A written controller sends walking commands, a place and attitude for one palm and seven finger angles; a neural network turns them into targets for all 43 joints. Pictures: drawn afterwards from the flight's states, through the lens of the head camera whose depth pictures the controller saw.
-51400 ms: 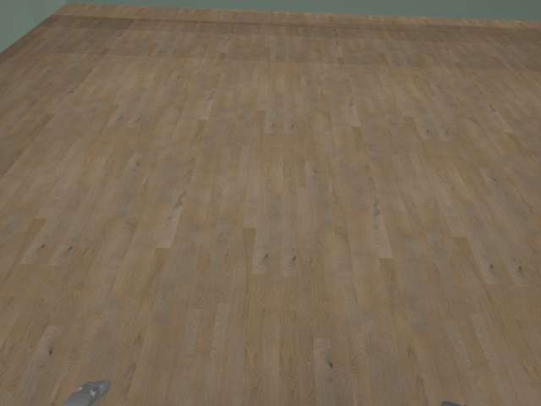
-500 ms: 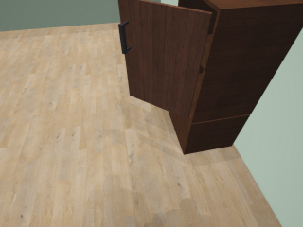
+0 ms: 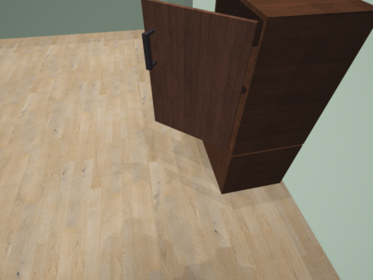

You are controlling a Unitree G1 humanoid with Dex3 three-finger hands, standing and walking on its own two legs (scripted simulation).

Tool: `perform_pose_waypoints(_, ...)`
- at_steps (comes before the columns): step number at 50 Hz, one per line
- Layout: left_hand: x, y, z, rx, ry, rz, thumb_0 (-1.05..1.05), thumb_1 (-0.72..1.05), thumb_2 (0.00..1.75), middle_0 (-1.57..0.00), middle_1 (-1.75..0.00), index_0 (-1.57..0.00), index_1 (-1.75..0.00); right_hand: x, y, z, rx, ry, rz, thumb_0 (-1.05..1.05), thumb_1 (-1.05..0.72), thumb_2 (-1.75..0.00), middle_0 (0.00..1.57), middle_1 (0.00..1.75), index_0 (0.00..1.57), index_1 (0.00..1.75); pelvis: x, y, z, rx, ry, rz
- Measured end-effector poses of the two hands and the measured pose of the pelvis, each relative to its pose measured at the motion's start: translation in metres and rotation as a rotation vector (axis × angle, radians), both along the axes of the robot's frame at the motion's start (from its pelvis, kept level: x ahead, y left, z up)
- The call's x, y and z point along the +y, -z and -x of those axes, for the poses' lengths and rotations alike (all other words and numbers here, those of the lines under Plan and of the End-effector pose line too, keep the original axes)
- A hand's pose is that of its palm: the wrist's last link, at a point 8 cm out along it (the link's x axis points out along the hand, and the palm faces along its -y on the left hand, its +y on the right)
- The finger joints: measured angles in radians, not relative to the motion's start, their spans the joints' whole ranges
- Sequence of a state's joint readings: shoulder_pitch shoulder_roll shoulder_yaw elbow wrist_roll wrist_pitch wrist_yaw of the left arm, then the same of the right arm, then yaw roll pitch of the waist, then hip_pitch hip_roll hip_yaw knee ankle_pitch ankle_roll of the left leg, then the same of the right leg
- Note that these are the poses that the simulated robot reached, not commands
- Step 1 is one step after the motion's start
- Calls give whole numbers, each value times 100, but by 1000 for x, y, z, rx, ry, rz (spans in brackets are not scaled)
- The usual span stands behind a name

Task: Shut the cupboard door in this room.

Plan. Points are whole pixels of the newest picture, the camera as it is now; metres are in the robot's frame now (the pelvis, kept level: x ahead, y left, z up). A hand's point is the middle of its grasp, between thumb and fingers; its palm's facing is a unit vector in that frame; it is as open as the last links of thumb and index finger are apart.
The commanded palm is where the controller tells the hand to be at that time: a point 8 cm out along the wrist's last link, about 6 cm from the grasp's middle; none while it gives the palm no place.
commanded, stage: look to check the result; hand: left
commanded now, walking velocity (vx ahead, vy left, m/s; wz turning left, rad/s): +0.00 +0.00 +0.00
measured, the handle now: (150, 50) +0.91 +0.19 +0.05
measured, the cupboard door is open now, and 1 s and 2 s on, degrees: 49 49 49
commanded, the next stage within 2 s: walk to a spot facing it in 0.52 s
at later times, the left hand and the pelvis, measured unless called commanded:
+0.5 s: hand out of the picture +0.02 +0.18 -0.17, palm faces +0.02 -0.97 -0.22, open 7.4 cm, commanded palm none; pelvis +0.01 -0.01 +0.00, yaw +0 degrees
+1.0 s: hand out of the picture +0.03 +0.20 -0.20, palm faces +0.21 -0.96 -0.21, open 7.4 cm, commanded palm none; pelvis +0.01 +0.00 -0.02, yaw +11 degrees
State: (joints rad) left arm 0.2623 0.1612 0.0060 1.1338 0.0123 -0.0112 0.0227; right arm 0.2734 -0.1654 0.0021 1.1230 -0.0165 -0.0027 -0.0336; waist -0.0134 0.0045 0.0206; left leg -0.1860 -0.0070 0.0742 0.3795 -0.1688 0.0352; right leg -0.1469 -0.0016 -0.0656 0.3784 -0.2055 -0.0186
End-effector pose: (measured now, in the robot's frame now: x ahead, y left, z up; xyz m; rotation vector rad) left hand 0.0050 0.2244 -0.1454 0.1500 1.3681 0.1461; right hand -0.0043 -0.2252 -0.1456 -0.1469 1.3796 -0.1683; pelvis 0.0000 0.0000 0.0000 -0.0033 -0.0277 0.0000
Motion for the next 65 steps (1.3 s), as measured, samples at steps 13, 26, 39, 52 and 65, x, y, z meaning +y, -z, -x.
perform_pose_waypoints(13, 7, -4, 6, 45, -8, -26, 1, 91, 90, -20, -30, -20, -30, -3, 1, -10, 7, -7, -2, 0, -91, -89, 20, 30, 20, 30, -1, -1, -7, 1, 2, -2)
perform_pose_waypoints(26, 7, -5, -10, 20, -4, -33, 1, 90, 90, -20, -30, -20, -30, -16, -2, -23, 1, -18, 20, 0, -91, -89, 20, 30, 20, 30, -5, -1, -15, 0, -2, -3)
perform_pose_waypoints(39, 6, -4, -29, -27, -24, -46, 1, 90, 90, -20, -30, -20, -30, -23, 0, -38, -9, -42, 25, 0, -91, -89, 20, 30, 20, 30, -11, 1, -18, 5, -35, -5)
perform_pose_waypoints(52, 31, 28, -1, -86, -210, -24, 1, 90, 90, -21, -30, -20, -30, -1, 8, -72, -6, -199, 53, 1, -91, -89, 20, 30, 20, 30, 10, 25, -7, -6, -226, 23)
perform_pose_waypoints(65, 59, -11, 15, -153, -318, -115, 1, 91, 90, -20, -30, -20, -30, 6, -7, -116, -59, -379, 57, 1, -91, -89, 21, 30, 20, 30, 4, 7, 8, 53, -372, 41)
